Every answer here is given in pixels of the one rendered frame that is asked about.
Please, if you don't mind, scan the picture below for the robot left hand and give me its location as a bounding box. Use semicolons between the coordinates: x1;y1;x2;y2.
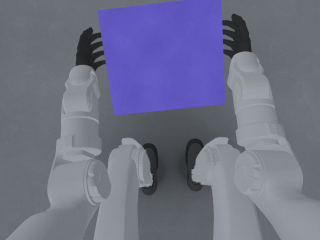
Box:
75;27;106;71

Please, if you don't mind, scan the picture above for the left robot upper arm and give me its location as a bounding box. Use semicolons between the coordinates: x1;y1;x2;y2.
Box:
6;159;112;240

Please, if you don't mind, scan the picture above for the right robot forearm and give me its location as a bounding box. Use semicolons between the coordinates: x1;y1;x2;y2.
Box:
227;51;303;183

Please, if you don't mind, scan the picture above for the robot right shin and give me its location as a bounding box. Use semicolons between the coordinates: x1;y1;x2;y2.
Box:
191;137;241;185

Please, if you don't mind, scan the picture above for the robot right foot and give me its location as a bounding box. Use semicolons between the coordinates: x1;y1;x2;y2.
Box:
185;138;204;192

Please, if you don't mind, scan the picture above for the right robot upper arm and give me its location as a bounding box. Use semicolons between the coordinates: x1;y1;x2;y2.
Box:
233;149;320;240

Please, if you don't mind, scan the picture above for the carton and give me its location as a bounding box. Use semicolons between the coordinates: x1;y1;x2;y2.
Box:
97;0;225;116

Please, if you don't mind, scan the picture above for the robot right hand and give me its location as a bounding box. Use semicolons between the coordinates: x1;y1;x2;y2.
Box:
222;13;252;59

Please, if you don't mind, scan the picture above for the left robot forearm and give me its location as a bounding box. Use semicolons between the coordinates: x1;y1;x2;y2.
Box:
47;65;102;200

